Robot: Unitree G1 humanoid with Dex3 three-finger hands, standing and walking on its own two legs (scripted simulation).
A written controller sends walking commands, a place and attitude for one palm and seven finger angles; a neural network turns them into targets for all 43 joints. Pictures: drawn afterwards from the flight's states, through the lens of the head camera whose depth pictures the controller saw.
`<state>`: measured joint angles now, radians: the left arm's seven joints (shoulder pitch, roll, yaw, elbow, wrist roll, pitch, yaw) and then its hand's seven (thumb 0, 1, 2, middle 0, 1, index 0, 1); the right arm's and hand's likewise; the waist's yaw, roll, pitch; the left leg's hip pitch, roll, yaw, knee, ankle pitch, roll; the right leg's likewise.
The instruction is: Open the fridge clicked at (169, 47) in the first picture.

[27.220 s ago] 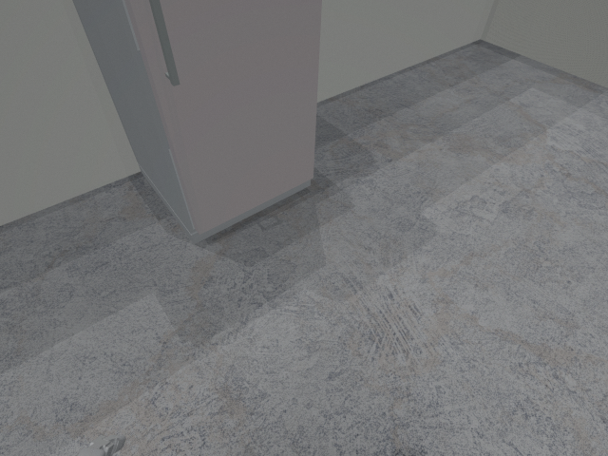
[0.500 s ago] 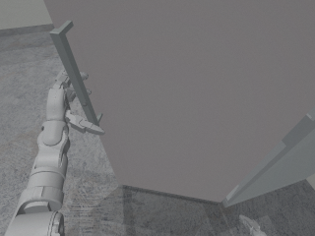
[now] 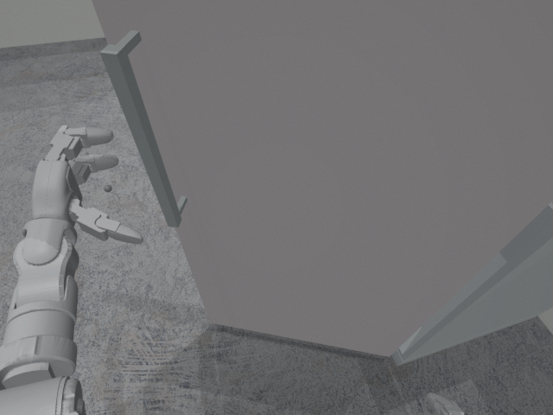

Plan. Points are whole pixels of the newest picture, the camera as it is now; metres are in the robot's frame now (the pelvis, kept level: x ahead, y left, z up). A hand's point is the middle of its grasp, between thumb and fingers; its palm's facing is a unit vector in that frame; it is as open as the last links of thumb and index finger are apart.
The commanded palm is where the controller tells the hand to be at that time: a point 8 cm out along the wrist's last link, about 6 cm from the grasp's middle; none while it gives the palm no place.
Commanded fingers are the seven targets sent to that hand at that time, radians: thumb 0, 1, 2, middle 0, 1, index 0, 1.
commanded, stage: slip the hand off the handle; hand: left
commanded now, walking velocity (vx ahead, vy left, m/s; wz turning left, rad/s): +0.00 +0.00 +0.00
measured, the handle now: (157, 148) +0.44 +0.20 +0.15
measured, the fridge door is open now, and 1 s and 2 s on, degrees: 63 63 63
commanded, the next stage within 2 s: draw the hand back to the body in 0.92 s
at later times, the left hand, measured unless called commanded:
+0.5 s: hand (89, 244) +0.29 +0.24 +0.13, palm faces +0.21 -0.96 -0.21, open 14.7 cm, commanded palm +0.25 +0.29 +0.13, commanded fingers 0.00 -0.55 0.20 -0.25 -1.15 -0.25 -1.15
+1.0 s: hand (82, 263) +0.27 +0.24 +0.12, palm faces +0.19 -0.96 -0.22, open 14.7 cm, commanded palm +0.23 +0.29 +0.13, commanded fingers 0.00 -0.55 0.20 -0.25 -1.15 -0.25 -1.15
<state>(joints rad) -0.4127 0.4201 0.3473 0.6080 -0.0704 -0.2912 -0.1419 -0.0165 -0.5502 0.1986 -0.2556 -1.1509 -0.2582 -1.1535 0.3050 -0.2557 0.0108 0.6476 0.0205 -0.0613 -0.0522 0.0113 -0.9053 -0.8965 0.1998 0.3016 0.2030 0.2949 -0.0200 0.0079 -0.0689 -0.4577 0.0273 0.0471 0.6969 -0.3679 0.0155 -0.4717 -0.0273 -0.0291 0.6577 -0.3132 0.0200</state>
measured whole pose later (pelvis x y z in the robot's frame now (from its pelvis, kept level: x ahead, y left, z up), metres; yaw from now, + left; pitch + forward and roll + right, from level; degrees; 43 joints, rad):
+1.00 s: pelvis -0.01 -0.02 +0.00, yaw +2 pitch +4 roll -1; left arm -0.02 0.37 0.32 0.17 -0.20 -0.23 -0.23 -0.02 -0.55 0.20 -0.25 -1.15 -0.26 -1.15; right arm 0.24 -0.27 0.03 0.64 0.03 -0.20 -0.11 0.01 -0.90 -0.90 0.20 0.30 0.20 0.30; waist 0.04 0.03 -0.04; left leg -0.42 0.03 0.00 0.71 -0.36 -0.01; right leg -0.42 -0.02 -0.07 0.68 -0.32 0.00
